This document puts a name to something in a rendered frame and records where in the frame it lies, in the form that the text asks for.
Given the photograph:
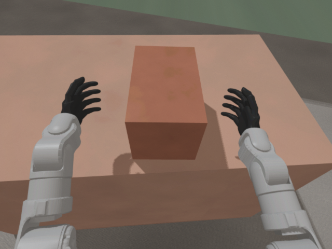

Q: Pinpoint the right robot upper arm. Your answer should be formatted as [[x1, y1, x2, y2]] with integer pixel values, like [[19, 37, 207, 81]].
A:
[[266, 239, 318, 249]]

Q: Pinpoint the robot left forearm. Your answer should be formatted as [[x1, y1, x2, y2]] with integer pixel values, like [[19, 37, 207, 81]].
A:
[[14, 113, 81, 249]]

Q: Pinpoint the left robot upper arm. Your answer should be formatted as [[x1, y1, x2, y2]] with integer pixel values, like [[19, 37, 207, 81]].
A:
[[17, 224, 77, 249]]

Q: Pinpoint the robot right forearm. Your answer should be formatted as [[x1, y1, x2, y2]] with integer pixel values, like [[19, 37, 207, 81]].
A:
[[238, 128, 322, 249]]

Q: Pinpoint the robot right hand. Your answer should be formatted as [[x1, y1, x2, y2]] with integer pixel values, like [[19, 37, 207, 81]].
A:
[[221, 87, 260, 135]]

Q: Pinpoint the robot left hand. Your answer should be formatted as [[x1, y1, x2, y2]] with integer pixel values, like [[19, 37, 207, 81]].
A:
[[61, 77, 101, 125]]

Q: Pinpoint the carton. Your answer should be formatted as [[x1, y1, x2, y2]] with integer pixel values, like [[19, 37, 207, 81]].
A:
[[125, 46, 208, 160]]

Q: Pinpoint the pedestal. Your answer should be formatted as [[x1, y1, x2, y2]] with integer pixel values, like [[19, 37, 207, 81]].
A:
[[0, 35, 332, 234]]

